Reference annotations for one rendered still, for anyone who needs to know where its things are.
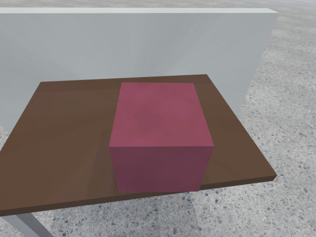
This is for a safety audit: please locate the carton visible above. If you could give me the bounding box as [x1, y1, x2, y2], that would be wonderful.
[109, 82, 214, 193]

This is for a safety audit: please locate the table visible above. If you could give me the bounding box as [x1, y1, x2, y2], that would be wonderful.
[0, 74, 277, 237]

